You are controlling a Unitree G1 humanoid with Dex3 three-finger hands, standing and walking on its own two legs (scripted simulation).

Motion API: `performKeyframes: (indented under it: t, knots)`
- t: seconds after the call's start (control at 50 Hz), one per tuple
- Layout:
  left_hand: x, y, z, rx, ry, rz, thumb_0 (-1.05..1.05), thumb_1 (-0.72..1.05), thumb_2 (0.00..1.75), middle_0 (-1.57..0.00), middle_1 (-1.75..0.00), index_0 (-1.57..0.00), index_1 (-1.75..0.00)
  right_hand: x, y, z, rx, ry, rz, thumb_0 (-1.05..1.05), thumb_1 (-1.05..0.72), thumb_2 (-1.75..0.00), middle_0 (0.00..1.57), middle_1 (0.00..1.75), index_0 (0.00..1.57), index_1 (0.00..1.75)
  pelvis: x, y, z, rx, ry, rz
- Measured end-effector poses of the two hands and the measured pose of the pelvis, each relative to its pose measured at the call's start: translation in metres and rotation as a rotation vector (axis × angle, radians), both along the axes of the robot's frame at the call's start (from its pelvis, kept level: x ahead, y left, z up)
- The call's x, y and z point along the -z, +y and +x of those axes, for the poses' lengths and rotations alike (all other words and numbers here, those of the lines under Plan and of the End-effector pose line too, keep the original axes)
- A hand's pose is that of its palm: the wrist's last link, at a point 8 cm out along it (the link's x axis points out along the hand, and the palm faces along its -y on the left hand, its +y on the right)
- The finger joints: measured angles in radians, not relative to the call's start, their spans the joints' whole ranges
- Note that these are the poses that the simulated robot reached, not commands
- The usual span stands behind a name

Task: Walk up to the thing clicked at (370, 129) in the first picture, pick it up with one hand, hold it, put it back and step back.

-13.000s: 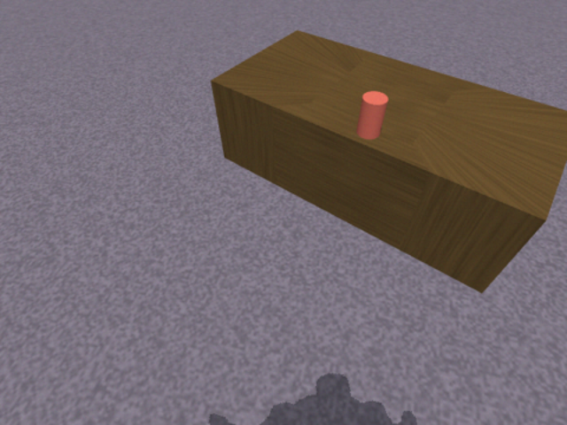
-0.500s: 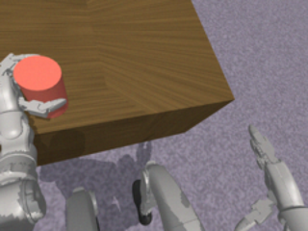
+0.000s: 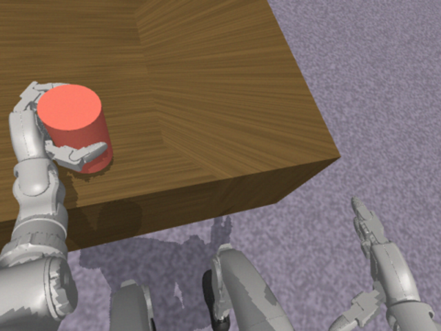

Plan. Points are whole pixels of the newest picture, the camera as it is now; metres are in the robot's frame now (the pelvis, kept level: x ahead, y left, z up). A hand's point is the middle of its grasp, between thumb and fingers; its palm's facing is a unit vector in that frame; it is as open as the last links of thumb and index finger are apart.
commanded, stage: settle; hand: left
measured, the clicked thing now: (80, 133) +0.50 +0.14 -0.03
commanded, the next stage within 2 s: lift in 0.26 s
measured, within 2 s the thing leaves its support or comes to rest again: neither
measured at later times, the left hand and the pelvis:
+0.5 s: hand (70, 119) +0.50 +0.14 +0.01, palm faces +0.07 -1.00 -0.02, open 11.9 cm; pelvis +0.01 -0.01 +0.02, yaw +0 degrees
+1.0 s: hand (56, 127) +0.44 +0.15 +0.09, palm faces +0.05 -1.00 -0.02, open 11.9 cm; pelvis +0.02 -0.01 +0.06, yaw +1 degrees
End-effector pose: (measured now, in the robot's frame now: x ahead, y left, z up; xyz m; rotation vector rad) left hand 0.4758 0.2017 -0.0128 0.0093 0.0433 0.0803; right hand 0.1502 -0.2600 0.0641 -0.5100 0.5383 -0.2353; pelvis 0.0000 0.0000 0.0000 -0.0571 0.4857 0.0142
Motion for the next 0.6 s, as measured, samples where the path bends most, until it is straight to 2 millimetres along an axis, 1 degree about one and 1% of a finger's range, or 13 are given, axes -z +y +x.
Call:
performKeyframes:
  t: [0.1,0.46,0.6]
  knots:
    - [-0.003,-0.002,0.000,0.003,0.003,-0.004,-0.01,-0.61,1.04,-0.63,-0.99,-0.62,-0.98,0.003,-0.001,0.003,-0.003,0.015,0.016,-0.01,0.51,-0.06,0.06,0.05,0.06,0.05,-0.004,-0.002,0.002,-0.001,-0.003,0.004]
    - [-0.025,-0.005,0.000,0.010,-0.005,0.005,-0.01,-0.61,1.05,-0.62,-1.00,-0.61,-0.99,0.009,-0.007,0.008,0.019,0.046,0.055,-0.01,0.51,-0.06,0.06,0.05,0.06,0.05,-0.016,-0.006,0.009,-0.001,-0.018,0.012]
    - [-0.037,-0.006,-0.008,0.020,-0.013,0.003,-0.01,-0.61,1.05,-0.62,-1.00,-0.61,-0.99,-0.006,-0.014,0.012,0.028,0.021,0.036,-0.01,0.50,-0.06,0.06,0.05,0.06,0.05,-0.024,-0.006,0.012,0.002,-0.041,0.017]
